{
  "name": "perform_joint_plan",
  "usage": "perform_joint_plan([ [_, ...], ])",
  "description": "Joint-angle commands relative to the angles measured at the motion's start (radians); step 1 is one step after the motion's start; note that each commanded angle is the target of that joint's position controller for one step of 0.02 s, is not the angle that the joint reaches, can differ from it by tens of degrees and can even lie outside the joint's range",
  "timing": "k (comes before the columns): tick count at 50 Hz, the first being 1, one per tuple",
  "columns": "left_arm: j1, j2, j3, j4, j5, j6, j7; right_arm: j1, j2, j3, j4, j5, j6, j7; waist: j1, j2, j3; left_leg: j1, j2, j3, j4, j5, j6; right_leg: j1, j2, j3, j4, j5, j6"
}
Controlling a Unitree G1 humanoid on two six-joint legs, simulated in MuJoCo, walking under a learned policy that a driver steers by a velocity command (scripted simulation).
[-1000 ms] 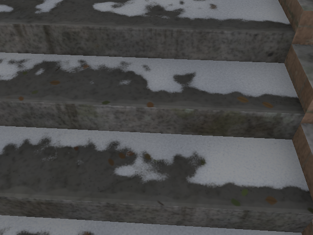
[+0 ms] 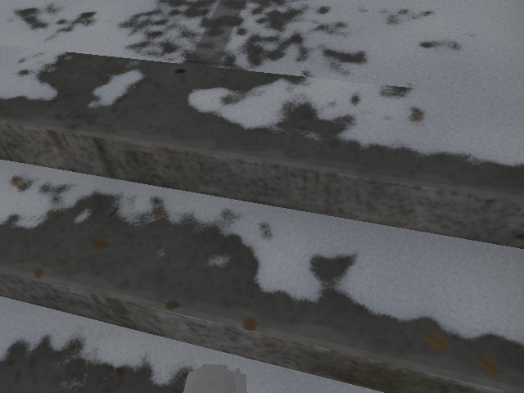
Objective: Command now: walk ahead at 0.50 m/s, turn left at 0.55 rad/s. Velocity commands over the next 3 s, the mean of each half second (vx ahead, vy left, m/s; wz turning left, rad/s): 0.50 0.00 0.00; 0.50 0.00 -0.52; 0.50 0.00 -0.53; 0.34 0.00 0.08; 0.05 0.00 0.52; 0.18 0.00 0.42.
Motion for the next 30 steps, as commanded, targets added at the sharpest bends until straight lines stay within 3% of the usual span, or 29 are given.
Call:
perform_joint_plan([
  [1, 0.071, 0.118, 0.023, -0.002, -0.013, 0.011, 0.022, -0.25, 0.044, 0.051, -0.175, -0.016, -0.027, -0.013, 0.029, -0.177, 0.184, -0.363, 0.057, 0.085, -0.082, -0.188, 0.014, 0.152, -0.237, 0.118, -0.191, 0.673, -0.1],
  [2, 0.089, 0.127, 0.02, 0.02, -0.006, 0.009, 0.029, -0.259, 0.035, 0.052, -0.214, -0.034, -0.024, -0.025, 0.031, -0.216, 0.166, -0.351, 0.062, 0.16, -0.144, -0.23, 0.014, 0.196, -0.215, 0.085, -0.205, 0.755, -0.118],
  [3, 0.062, 0.151, 0.021, 0.01, -0.016, 0.015, 0.035, -0.265, 0.032, 0.068, -0.234, -0.028, -0.022, -0.013, 0.034, -0.187, 0.146, -0.192, 0.078, 0.281, -0.337, -0.227, 0.021, 0.13, -0.162, 0.021, -0.243, 0.831, -0.15],
  [4, 0.008, 0.167, 0.018, -0.007, -0.044, 0.019, 0.052, -0.224, 0.037, 0.075, -0.23, 0.001, -0.022, 0.013, 0.022, -0.108, 0.088, 0.14, 0.062, 0.313, -0.573, -0.101, 0.057, 0.004, -0.147, -0.015, -0.254, 1.208, -0.17],
  [5, -0.041, 0.2, 0.02, -0.049, -0.055, 0.023, 0.061, -0.125, 0.018, 0.067, -0.196, 0.016, -0.025, 0.033, 0.006, -0.076, -0.004, 0.418, -0.018, 0.376, -0.745, -0.039, 0.051, -0.045, -0.186, 0.017, -0.129, 1.654, -0.208],
  [6, -0.06, 0.279, 0.042, -0.047, -0.06, 0.018, 0.031, 0.085, -0.015, 0.047, -0.181, 0.027, -0.033, 0.032, -0.097, -0.219, -0.128, 0.685, -0.087, 0.299, -0.764, -0.106, 0.065, -0.049, -0.249, 0.066, 0.105, 2.0, -0.21],
  [7, -0.098, 0.313, 0.045, -0.044, -0.099, 0.009, -0.016, 0.285, -0.072, 0.019, -0.14, 0.03, -0.043, 0.033, -0.169, -0.342, -0.311, 0.941, -0.113, 0.169, -0.869, -0.018, 0.101, -0.049, -0.235, 0.098, 0.343, 1.981, -0.209],
  [8, -0.081, 0.257, 0.035, -0.064, -0.118, -0.027, -0.054, 0.36, -0.179, -0.01, -0.089, 0.034, -0.061, 0.042, -0.18, -0.259, -0.4, 1.16, -0.016, -0.129, -1.097, -0.045, 0.162, -0.294, -0.091, 0.153, 0.632, 1.403, -0.15],
  [9, -0.057, 0.141, 0.009, -0.102, -0.109, -0.036, -0.088, 0.388, -0.331, -0.056, -0.078, 0.019, -0.06, 0.036, -0.155, 0.085, -0.485, 1.32, 0.348, -0.678, -1.376, -0.015, 0.293, -0.563, 0.163, 0.279, 1.182, 0.131, -0.082],
  [10, -0.111, 0.15, 0.032, -0.103, -0.063, -0.047, -0.089, 0.296, -0.327, -0.065, -0.127, 0.008, -0.062, 0.019, -0.152, -0.071, -0.566, 1.247, 0.309, -0.691, -1.427, -0.156, 0.214, -0.526, 0.168, 0.529, 1.392, 0.212, -0.086],
  [11, -0.188, 0.089, 0.031, -0.158, -0.05, -0.039, -0.087, 0.202, -0.286, -0.052, -0.1, 0.02, -0.073, 0.015, -0.092, -0.068, -0.4, 1.085, 0.309, -0.619, -1.464, -0.288, 0.171, -0.617, 0.111, 0.507, 1.428, 0.229, -0.082],
  [12, -0.201, 0.061, 0.027, -0.179, -0.046, -0.034, -0.072, 0.198, -0.185, -0.029, -0.069, 0.026, -0.084, 0.011, -0.063, -0.066, -0.227, 0.975, 0.293, -0.559, -1.448, -0.292, 0.116, -0.692, 0.077, 0.487, 1.412, 0.293, -0.085],
  [13, -0.2, 0.038, 0.022, -0.162, -0.026, -0.026, -0.061, 0.179, -0.095, -0.003, -0.049, 0.028, -0.105, 0.005, -0.036, -0.085, -0.108, 0.86, 0.27, -0.45, -1.4, -0.13, 0.096, -0.725, 0.06, 0.475, 1.418, 0.315, -0.103],
  [14, -0.18, 0.032, 0.024, -0.175, -0.015, -0.02, -0.058, 0.162, -0.053, 0.016, -0.044, 0.02, -0.119, 0.012, 0.002, -0.056, -0.077, 0.786, 0.261, -0.397, -1.425, -0.069, 0.113, -0.749, 0.074, 0.46, 1.508, 0.259, -0.108],
  [15, -0.198, 0.007, 0.022, -0.192, -0.017, -0.008, -0.049, 0.209, -0.034, 0.028, 0.004, 0.006, -0.137, 0.016, 0.018, -0.06, -0.081, 0.809, 0.27, -0.376, -1.469, -0.06, 0.108, -0.814, 0.082, 0.469, 1.56, 0.252, -0.117],
  [16, -0.232, -0.032, 0.003, -0.215, -0.013, 0.008, -0.036, 0.243, -0.041, 0.025, 0.043, 0.01, -0.156, 0.015, 0.045, -0.094, -0.055, 0.814, 0.261, -0.3, -1.474, -0.03, 0.087, -0.887, 0.075, 0.498, 1.578, 0.263, -0.129],
  [17, -0.246, -0.025, -0.001, -0.224, -0.02, 0.018, -0.034, 0.256, -0.059, 0.023, 0.069, 0.019, -0.176, 0.021, 0.043, -0.104, -0.038, 0.827, 0.261, -0.236, -1.498, -0.035, 0.072, -0.981, 0.087, 0.499, 1.616, 0.228, -0.143],
  [18, -0.255, -0.032, -0.007, -0.227, -0.019, 0.027, -0.029, 0.245, -0.068, 0.022, 0.072, 0.012, -0.185, 0.019, 0.052, -0.074, -0.036, 0.846, 0.264, -0.198, -1.524, -0.03, 0.056, -1.026, 0.086, 0.513, 1.587, 0.25, -0.144],
  [19, -0.281, -0.058, -0.019, -0.229, -0.021, 0.046, -0.029, 0.261, -0.039, 0.03, 0.103, 0.014, -0.181, 0.011, 0.06, -0.101, -0.013, 0.843, 0.248, -0.132, -1.528, -0.062, 0.019, -1.095, 0.098, 0.54, 1.555, 0.291, -0.146],
  [20, -0.275, -0.054, -0.013, -0.204, -0.029, 0.059, -0.034, 0.268, -0.013, 0.04, 0.106, 0.02, -0.188, 0.004, 0.048, -0.068, -0.008, 0.878, 0.242, -0.083, -1.542, 0.024, -0.039, -1.152, 0.103, 0.55, 1.542, 0.359, -0.152],
  [21, -0.255, -0.063, -0.013, -0.186, -0.025, 0.069, -0.031, 0.315, -0.005, 0.051, 0.135, 0.008, -0.202, 0.007, 0.043, -0.014, -0.021, 0.913, 0.272, -0.061, -1.525, 0.123, -0.049, -1.223, 0.134, 0.501, 1.685, 0.39, -0.151],
  [22, -0.284, -0.09, -0.018, -0.188, -0.024, 0.074, -0.028, 0.349, -0.032, 0.048, 0.162, 0.006, -0.21, 0.013, 0.048, 0.003, -0.024, 0.938, 0.276, -0.033, -1.529, 0.152, -0.053, -1.29, 0.145, 0.488, 1.78, 0.352, -0.161],
  [23, -0.33, -0.1, -0.021, -0.201, -0.022, 0.068, -0.028, 0.356, -0.016, 0.051, 0.172, 0.005, -0.209, 0.021, 0.051, 0.017, 0.006, 0.93, 0.272, -0.008, -1.535, 0.148, -0.06, -1.362, 0.15, 0.481, 1.85, 0.32, -0.169],
  [25, -0.484, -0.113, -0.029, -0.26, 0.005, 0.07, -0.018, 0.384, -0.068, 0.042, 0.209, -0.001, -0.233, 0.026, 0.033, -0.008, 0.054, 0.924, 0.262, 0.038, -1.593, 0.165, -0.063, -1.441, 0.165, 0.432, 1.84, 0.259, -0.192],
  [26, -0.556, -0.133, -0.041, -0.296, 0.012, 0.069, -0.018, 0.404, -0.042, 0.049, 0.244, 0.004, -0.232, 0.024, 0.041, -0.015, 0.09, 0.919, 0.244, 0.073, -1.61, 0.19, -0.097, -1.467, 0.154, 0.409, 1.768, 0.251, -0.196],
  [27, -0.629, -0.129, -0.047, -0.325, 0.012, 0.071, -0.018, 0.431, -0.043, 0.047, 0.265, 0.005, -0.224, 0.019, 0.025, -0.012, 0.096, 0.917, 0.219, 0.107, -1.638, 0.179, -0.105, -1.454, 0.153, 0.357, 1.64, 0.225, -0.186],
  [28, -0.653, -0.114, -0.05, -0.346, 0.0, 0.08, -0.023, 0.469, -0.022, 0.054, 0.282, 0.022, -0.223, 0.006, 0.01, 0.013, 0.111, 0.938, 0.218, 0.13, -1.676, 0.304, -0.094, -1.432, 0.147, 0.304, 1.553, 0.185, -0.172],
  [29, -0.649, -0.11, -0.05, -0.355, -0.003, 0.083, -0.026, 0.478, -0.031, 0.052, 0.293, 0.019, -0.218, -0.017, 0.023, 0.042, 0.096, 0.986, 0.234, 0.141, -1.701, 0.459, -0.092, -1.396, 0.117, 0.31, 1.467, 0.168, -0.17],
  [30, -0.633, -0.077, -0.05, -0.347, -0.005, 0.092, -0.031, 0.476, -0.088, 0.042, 0.273, 0.019, -0.207, -0.031, 0.02, 0.064, 0.05, 1.05, 0.244, 0.164, -1.772, 0.611, -0.051, -1.327, 0.107, 0.21, 1.356, 0.066, -0.161],
])
Next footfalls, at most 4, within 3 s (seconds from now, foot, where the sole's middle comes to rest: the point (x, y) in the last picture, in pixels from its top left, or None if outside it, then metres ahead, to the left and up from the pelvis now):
0.14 left None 0.33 0.11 -0.62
0.72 right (303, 283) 0.63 -0.03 -0.47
1.20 left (276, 114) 1.03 0.00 -0.32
1.70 right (400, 77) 1.13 -0.33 -0.32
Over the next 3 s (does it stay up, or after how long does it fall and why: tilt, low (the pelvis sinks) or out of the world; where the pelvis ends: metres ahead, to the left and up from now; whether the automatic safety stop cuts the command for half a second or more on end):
stays up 1.26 -0.23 0.45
